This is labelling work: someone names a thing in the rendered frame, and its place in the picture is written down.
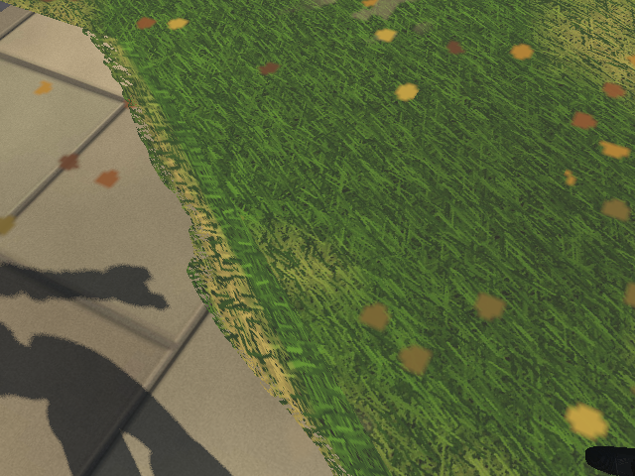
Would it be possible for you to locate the right robot hand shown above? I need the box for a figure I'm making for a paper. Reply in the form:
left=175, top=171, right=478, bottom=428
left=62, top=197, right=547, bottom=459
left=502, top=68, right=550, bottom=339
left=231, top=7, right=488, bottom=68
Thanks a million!
left=585, top=446, right=635, bottom=476

